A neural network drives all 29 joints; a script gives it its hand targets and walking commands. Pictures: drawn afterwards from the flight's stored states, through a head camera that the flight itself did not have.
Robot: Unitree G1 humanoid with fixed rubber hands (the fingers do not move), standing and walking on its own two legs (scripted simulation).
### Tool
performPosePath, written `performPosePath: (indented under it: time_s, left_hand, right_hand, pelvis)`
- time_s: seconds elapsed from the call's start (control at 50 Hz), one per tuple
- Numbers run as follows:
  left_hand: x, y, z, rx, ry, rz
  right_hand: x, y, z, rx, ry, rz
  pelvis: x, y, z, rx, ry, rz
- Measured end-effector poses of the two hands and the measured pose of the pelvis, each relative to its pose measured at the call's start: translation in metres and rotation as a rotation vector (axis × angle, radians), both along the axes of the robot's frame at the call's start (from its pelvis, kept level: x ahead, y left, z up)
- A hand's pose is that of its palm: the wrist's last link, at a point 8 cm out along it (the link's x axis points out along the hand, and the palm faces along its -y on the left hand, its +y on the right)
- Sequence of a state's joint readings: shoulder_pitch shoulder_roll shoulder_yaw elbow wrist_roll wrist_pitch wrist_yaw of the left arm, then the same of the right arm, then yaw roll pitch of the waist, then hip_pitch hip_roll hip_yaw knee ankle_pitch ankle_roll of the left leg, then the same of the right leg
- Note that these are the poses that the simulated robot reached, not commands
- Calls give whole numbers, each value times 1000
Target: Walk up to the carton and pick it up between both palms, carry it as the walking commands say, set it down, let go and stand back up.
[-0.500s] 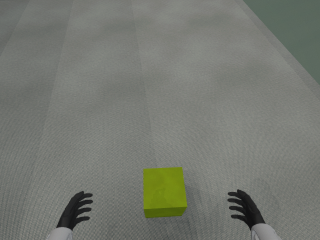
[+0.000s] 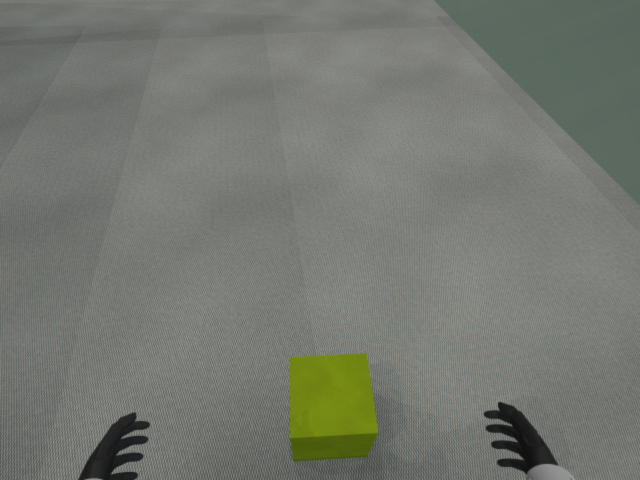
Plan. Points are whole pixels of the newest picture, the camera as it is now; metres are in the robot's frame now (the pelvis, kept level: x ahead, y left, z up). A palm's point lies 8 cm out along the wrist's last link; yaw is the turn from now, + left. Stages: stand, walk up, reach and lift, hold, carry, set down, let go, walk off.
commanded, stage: stand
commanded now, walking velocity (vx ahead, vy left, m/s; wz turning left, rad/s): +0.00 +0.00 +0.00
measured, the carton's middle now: (329, 408) +0.39 -0.04 -0.64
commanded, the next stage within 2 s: none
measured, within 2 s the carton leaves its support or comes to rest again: neither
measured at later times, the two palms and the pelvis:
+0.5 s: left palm out of the picture +0.13 +0.29 -0.09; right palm (552, 466) +0.14 -0.30 -0.08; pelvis +0.02 -0.01 +0.01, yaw +1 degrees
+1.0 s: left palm out of the picture +0.10 +0.30 -0.09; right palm out of the picture +0.11 -0.31 -0.09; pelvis +0.00 -0.01 +0.01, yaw +1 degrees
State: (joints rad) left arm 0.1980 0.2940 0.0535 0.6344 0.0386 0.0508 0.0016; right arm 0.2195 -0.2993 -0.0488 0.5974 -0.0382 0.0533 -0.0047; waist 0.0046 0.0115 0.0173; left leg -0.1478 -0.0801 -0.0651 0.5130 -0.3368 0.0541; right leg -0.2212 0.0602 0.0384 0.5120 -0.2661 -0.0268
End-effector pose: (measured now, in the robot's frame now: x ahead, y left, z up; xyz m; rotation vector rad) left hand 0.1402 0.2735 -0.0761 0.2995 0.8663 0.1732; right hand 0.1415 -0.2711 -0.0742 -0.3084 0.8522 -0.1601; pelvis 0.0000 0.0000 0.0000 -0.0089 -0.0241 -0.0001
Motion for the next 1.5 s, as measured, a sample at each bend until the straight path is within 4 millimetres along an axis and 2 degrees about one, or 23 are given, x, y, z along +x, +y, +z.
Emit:
performPosePath:
  time_s: [0.12,0.32,0.52,1.04,1.5]
  left_hand:
    - [-10,19,-3,47,57,31]
    - [-5,18,-7,49,81,43]
    - [-9,18,-10,49,113,57]
    - [-47,27,-12,59,189,86]
    - [-60,30,-14,62,227,91]
  right_hand:
    - [7,-16,0,-43,21,-5]
    - [13,-19,-5,-49,56,1]
    - [0,-25,-11,-56,109,-12]
    - [-34,-39,-13,-73,188,-22]
    - [-46,-44,-15,-76,225,-34]
  pelvis:
    - [8,-1,1,1,16,6]
    - [18,-3,4,2,14,15]
    - [19,-5,6,3,5,20]
    - [1,-8,11,6,-15,23]
    - [-7,-9,12,7,-18,21]
